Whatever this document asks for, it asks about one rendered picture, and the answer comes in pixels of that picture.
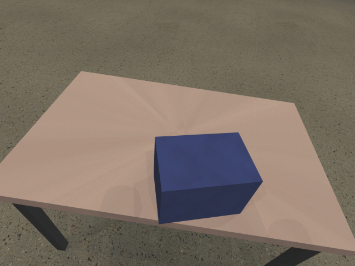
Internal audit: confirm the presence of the carton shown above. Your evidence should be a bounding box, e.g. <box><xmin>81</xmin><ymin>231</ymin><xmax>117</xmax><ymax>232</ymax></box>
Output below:
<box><xmin>154</xmin><ymin>132</ymin><xmax>263</xmax><ymax>224</ymax></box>

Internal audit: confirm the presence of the table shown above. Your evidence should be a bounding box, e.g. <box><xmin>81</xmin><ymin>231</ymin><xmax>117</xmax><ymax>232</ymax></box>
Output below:
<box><xmin>0</xmin><ymin>71</ymin><xmax>355</xmax><ymax>266</ymax></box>

